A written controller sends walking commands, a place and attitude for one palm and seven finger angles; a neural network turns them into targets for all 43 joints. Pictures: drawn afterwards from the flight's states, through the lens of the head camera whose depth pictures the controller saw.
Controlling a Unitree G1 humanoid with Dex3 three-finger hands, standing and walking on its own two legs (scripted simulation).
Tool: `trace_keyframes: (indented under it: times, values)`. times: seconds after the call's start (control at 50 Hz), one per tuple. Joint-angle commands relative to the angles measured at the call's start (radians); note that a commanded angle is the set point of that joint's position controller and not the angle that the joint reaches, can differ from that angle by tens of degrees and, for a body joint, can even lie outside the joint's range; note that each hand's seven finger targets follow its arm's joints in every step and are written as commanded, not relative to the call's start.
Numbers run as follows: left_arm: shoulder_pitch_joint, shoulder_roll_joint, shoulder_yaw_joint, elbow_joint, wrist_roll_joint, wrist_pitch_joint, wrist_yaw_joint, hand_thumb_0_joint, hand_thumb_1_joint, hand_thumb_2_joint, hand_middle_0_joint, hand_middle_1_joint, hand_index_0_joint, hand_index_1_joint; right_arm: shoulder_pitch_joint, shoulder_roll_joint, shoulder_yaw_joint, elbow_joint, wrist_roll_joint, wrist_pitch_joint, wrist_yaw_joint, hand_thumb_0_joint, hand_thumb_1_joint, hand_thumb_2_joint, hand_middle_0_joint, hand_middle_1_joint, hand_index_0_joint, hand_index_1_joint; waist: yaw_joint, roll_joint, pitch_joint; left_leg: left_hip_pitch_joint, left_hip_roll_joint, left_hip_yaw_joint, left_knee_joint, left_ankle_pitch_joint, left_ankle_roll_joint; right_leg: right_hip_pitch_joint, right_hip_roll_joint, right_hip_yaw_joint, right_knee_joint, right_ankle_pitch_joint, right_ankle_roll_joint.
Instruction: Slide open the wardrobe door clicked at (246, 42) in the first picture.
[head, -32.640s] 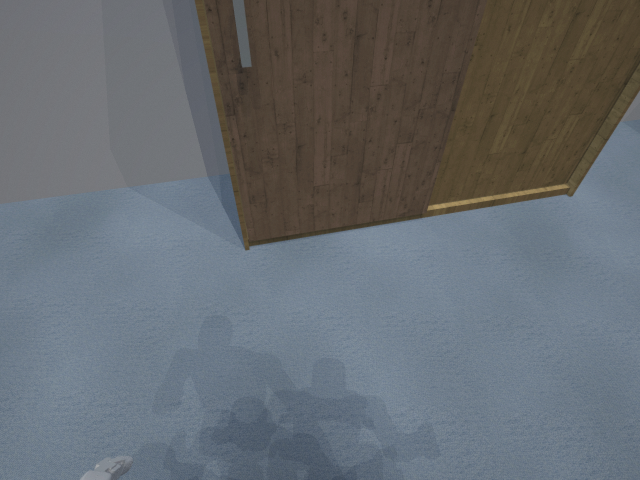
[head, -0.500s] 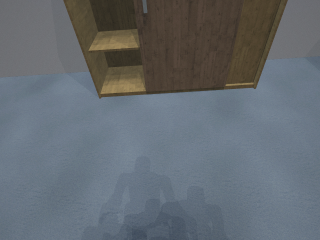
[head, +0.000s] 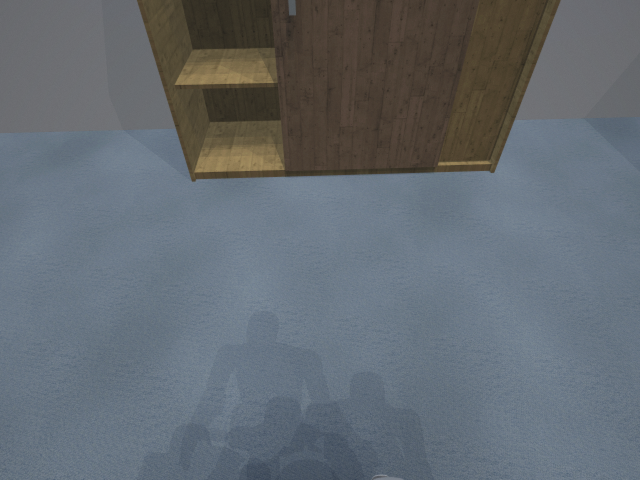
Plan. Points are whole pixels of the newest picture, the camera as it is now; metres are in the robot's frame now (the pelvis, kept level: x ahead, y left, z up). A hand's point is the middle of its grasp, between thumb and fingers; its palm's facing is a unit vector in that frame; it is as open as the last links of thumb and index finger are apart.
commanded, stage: relax the arm and regain balance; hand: left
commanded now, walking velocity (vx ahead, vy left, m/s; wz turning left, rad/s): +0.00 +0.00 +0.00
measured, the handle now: out of the picture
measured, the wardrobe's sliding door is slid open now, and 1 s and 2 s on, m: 0.47 0.47 0.47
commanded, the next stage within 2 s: step back with the hand held close in 0.40 s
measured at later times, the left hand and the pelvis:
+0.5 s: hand out of the picture -0.06 +0.18 -0.17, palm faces +0.03 -0.99 -0.17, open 16.5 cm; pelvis -0.02 +0.02 +0.01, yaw +1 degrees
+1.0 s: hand (62, 333) +0.22 +0.27 +0.14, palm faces +0.28 -0.82 -0.49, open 7.5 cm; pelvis +0.00 +0.01 +0.00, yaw -1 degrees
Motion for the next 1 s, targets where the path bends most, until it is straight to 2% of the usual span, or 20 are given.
trace_keyframes:
  times: [0.0,0.04,0.08,0.12,0.16,0.22,0.28,0.34,0.5,0.52,0.54,0.58,0.62,0.66,0.7,0.74,0.78,0.86,0.94,0.98]
  values:
    - [0.143,0.010,-0.003,-0.030,-0.018,-0.024,0.008,0.000,-0.500,0.300,-0.150,-0.300,-0.150,-0.300,-0.195,-0.152,-0.011,-0.118,0.000,-0.022,-0.010,0.000,-0.900,-0.900,0.200,0.300,0.200,0.300,0.111,0.143,0.108,-0.380,0.233,-0.251,-0.331,-0.281,0.116,0.230,-0.045,-0.033,0.071,-0.044,-0.001]
    - [0.144,-0.001,-0.018,-0.017,-0.020,-0.055,0.006,0.000,-0.500,0.300,-0.150,-0.300,-0.150,-0.300,-0.095,-0.141,-0.012,-0.079,0.005,-0.014,-0.012,0.000,-0.900,-0.900,0.200,0.300,0.200,0.300,0.074,-0.018,0.097,-0.201,0.160,-0.181,-0.167,-0.220,0.059,0.215,-0.040,-0.045,-0.329,-0.012,-0.001]
    - [0.073,0.036,-0.030,-0.037,-0.023,-0.078,0.016,0.000,-0.500,0.300,-0.150,-0.300,-0.150,-0.300,0.009,-0.058,0.000,-0.059,0.025,-0.011,-0.007,0.000,-0.900,-0.900,0.200,0.300,0.200,0.300,-0.012,-0.185,0.135,-0.159,0.058,-0.101,-0.003,-0.108,0.003,0.098,-0.210,0.286,-0.544,-0.128,-0.102]
    - [-0.034,0.080,-0.023,-0.063,-0.018,-0.066,0.014,0.000,-0.500,0.300,-0.150,-0.300,-0.150,-0.300,0.065,-0.058,-0.011,-0.035,0.018,-0.005,0.005,0.000,-0.900,-0.900,0.200,0.300,0.200,0.300,-0.075,-0.068,0.045,0.100,0.026,-0.066,0.066,-0.071,-0.018,-0.097,-0.250,0.245,-0.573,-0.248,-0.152]
    - [-0.049,0.055,-0.017,-0.059,-0.020,-0.077,0.018,0.000,-0.500,0.300,-0.150,-0.300,-0.150,-0.300,0.058,-0.062,-0.013,-0.014,0.014,0.003,0.002,0.000,-0.900,-0.900,0.200,0.300,0.200,0.300,-0.056,-0.212,0.055,0.094,0.049,-0.079,0.096,-0.073,-0.014,-0.146,-0.193,0.243,-0.587,-0.348,-0.137]
    - [-0.059,0.038,-0.011,-0.054,-0.019,-0.075,0.016,0.000,-0.500,0.300,-0.150,-0.300,-0.150,-0.300,0.089,-0.038,-0.007,0.001,0.013,-0.013,0.002,0.000,-0.900,-0.900,0.200,0.300,0.200,0.300,-0.065,-0.111,0.057,0.123,0.062,-0.086,-0.006,-0.050,-0.010,-0.132,-0.160,0.171,-0.522,-0.274,-0.113]
    - [0.003,0.002,-0.013,-0.037,-0.023,-0.067,0.013,0.000,-0.500,0.300,-0.150,-0.300,-0.150,-0.300,0.035,-0.047,0.000,-0.014,0.005,-0.032,-0.005,0.000,-0.900,-0.900,0.200,0.300,0.200,0.300,-0.015,0.072,0.100,-0.055,0.121,-0.190,-0.219,-0.216,0.018,0.003,-0.074,0.091,-0.423,-0.189,-0.059]
    - [0.077,-0.017,-0.017,-0.006,-0.019,-0.060,0.012,0.000,-0.500,0.300,-0.150,-0.300,-0.150,-0.300,-0.016,-0.067,-0.001,-0.025,0.009,-0.035,-0.009,0.000,-0.900,-0.900,0.200,0.300,0.200,0.300,0.025,0.089,0.125,-0.172,0.135,-0.231,-0.294,-0.314,0.033,0.114,-0.053,0.059,-0.391,-0.111,-0.042]
    - [0.123,-0.060,-0.022,0.033,-0.018,-0.067,0.010,0.000,-0.500,0.300,-0.150,-0.300,-0.150,-0.300,0.020,-0.044,-0.003,0.002,0.010,-0.035,-0.017,0.000,-0.900,-0.900,0.200,0.300,0.200,0.300,0.017,0.017,0.059,-0.096,0.120,-0.196,-0.268,-0.238,0.031,0.127,-0.067,0.064,-0.428,-0.077,-0.046]
    - [-0.592,0.919,0.575,-2.247,-0.174,-0.282,0.177,0.000,0.900,0.900,-0.200,-0.300,-0.200,-0.300,-0.437,-0.291,-0.061,-0.541,0.089,-0.169,-0.066,0.000,-0.900,-0.900,0.200,0.300,0.200,0.300,0.161,0.056,-0.096,0.079,0.111,-0.101,-0.087,-0.326,0.002,-0.087,0.004,-0.071,-0.237,-0.041,0.150]
    - [-0.632,0.894,0.461,-2.217,-0.048,-0.269,0.239,0.000,0.900,0.900,-0.200,-0.300,-0.200,-0.300,-0.268,-0.117,0.010,-0.280,0.056,-0.277,-0.140,0.000,-0.900,-0.900,0.200,0.300,0.200,0.300,0.109,0.065,-0.185,-0.074,0.164,-0.195,-0.073,-0.298,0.001,-0.005,-0.074,-0.088,-0.210,0.013,0.074]
    - [-0.224,0.538,0.301,-1.911,-0.064,-0.054,0.241,0.000,0.900,0.900,-0.200,-0.300,-0.200,-0.300,-0.277,-0.123,-0.015,-0.281,0.066,-0.347,-0.151,0.000,-0.900,-0.900,0.200,0.300,0.200,0.300,0.100,0.188,-0.094,-0.093,0.195,-0.195,-0.258,-0.139,-0.023,0.144,0.023,-0.098,-0.255,0.016,0.074]
    - [-0.185,0.503,0.268,-2.042,-0.099,0.038,0.240,0.000,0.900,0.900,-0.200,-0.300,-0.200,-0.300,-0.291,-0.160,-0.002,-0.384,0.135,-0.347,-0.143,0.000,-0.900,-0.900,0.200,0.300,0.200,0.300,0.092,0.126,-0.174,-0.200,0.149,-0.173,-0.269,-0.410,-0.027,0.313,-0.043,-0.044,-0.203,-0.056,0.053]
    - [-0.313,0.408,0.236,-2.173,-0.110,-0.004,0.228,0.000,0.900,0.900,-0.200,-0.300,-0.200,-0.300,-0.248,-0.149,0.027,-0.482,0.142,-0.364,-0.097,0.000,-0.900,-0.900,0.200,0.300,0.200,0.300,0.045,0.125,-0.202,-0.064,0.025,-0.080,-0.066,-0.366,-0.048,0.234,-0.107,0.041,-0.373,-0.193,-0.052]
    - [-0.341,0.321,0.265,-2.083,-0.108,-0.099,0.227,0.000,0.900,0.900,-0.200,-0.300,-0.200,-0.300,-0.227,-0.095,0.028,-0.438,0.112,-0.370,-0.056,0.000,-0.900,-0.900,0.200,0.300,0.200,0.300,0.001,0.088,-0.178,0.073,0.018,-0.095,0.074,-0.189,-0.015,0.149,-0.187,0.179,-0.487,-0.195,-0.099]
    - [0.196,0.220,0.355,-1.677,-0.103,-0.175,0.183,0.000,0.900,0.900,-0.200,-0.300,-0.200,-0.300,-0.200,-0.132,-0.039,-0.455,0.087,-0.327,-0.002,0.000,-0.900,-0.900,0.200,0.300,0.200,0.300,0.007,-0.055,-0.155,0.020,0.058,-0.076,0.069,-0.007,-0.024,0.186,-0.197,0.126,-0.416,0.082,-0.091]
    - [0.418,0.207,0.465,-1.333,-0.088,-0.190,0.141,0.000,0.900,0.900,-0.200,-0.300,-0.200,-0.300,-0.260,-0.120,-0.064,-0.451,0.090,-0.186,0.034,0.000,-0.900,-0.900,0.200,0.300,0.200,0.300,0.013,-0.082,-0.058,-0.126,0.127,-0.119,0.019,0.167,-0.030,0.169,-0.141,0.033,-0.363,0.227,-0.061]
    - [0.264,0.230,0.460,-1.227,-0.125,-0.278,0.064,0.000,0.900,0.900,-0.200,-0.300,-0.200,-0.300,-0.285,-0.118,-0.058,-0.535,0.103,-0.116,0.026,0.000,-0.900,-0.900,0.200,0.300,0.200,0.300,0.006,-0.273,0.099,-0.204,0.151,-0.191,-0.079,0.100,0.009,0.060,-0.051,-0.023,-0.334,0.187,-0.024]
    - [0.204,0.383,0.567,-1.569,-0.135,-0.335,0.056,0.000,0.900,0.900,-0.200,-0.300,-0.200,-0.300,-0.321,-0.137,-0.048,-0.654,0.069,-0.104,-0.009,0.000,-0.900,-0.900,0.200,0.300,0.200,0.300,0.041,-0.097,-0.048,-0.155,0.163,-0.153,-0.129,0.203,0.036,0.218,-0.042,0.051,-0.315,0.324,0.001]
    - [0.216,0.346,0.502,-1.844,-0.125,-0.353,0.043,0.000,0.900,0.900,-0.200,-0.300,-0.200,-0.300,-0.315,-0.111,-0.012,-0.713,0.064,-0.110,-0.011,0.000,-0.900,-0.900,0.200,0.300,0.200,0.300,0.056,-0.005,-0.161,-0.104,0.113,-0.065,-0.050,0.167,0.029,0.313,-0.093,0.079,-0.369,0.402,0.015]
